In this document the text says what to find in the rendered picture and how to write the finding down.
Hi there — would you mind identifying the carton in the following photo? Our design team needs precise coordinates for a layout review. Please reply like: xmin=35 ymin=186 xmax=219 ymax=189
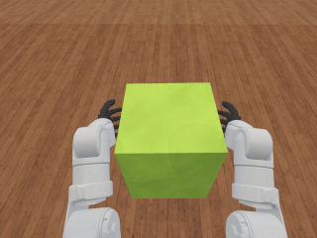
xmin=114 ymin=82 xmax=228 ymax=198

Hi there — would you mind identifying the robot right hand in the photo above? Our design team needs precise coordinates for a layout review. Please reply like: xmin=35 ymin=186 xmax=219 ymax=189
xmin=217 ymin=101 xmax=241 ymax=139

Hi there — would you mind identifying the left robot forearm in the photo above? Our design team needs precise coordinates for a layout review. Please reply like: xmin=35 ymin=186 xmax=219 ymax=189
xmin=62 ymin=118 xmax=116 ymax=238

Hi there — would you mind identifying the right robot forearm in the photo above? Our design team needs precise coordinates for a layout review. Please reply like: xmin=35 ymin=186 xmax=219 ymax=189
xmin=225 ymin=120 xmax=288 ymax=238

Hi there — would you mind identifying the robot right upper arm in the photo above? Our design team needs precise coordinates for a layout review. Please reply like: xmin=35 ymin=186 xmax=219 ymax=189
xmin=226 ymin=210 xmax=287 ymax=238

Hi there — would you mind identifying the robot left hand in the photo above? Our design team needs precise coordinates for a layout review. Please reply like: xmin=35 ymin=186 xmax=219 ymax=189
xmin=98 ymin=99 xmax=123 ymax=138

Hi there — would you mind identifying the robot left upper arm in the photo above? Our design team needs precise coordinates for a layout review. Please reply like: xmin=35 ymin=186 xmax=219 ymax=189
xmin=63 ymin=207 xmax=121 ymax=238

